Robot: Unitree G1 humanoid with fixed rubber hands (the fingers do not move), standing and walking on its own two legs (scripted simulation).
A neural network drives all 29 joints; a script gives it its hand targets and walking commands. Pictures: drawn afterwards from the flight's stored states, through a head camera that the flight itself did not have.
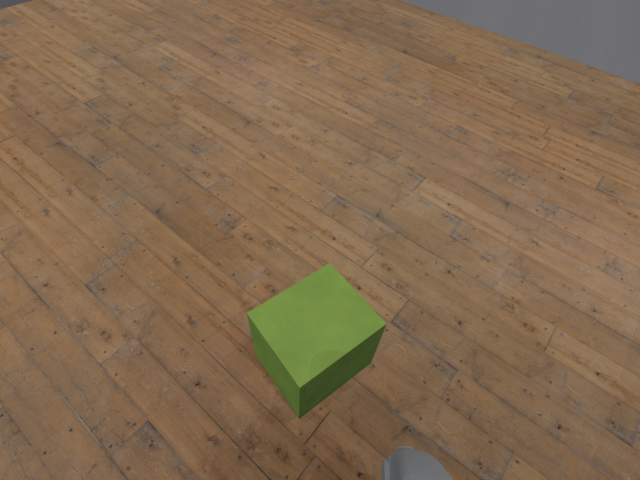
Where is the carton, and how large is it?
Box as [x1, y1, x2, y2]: [247, 263, 385, 418]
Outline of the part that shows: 330,263 247,313 255,353 299,418 371,361 385,326 383,320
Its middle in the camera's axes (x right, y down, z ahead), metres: -0.02 +0.30 +1.18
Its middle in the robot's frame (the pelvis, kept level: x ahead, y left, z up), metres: +0.57 +0.01 -0.64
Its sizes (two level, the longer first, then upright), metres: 0.292 0.251 0.286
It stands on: the floor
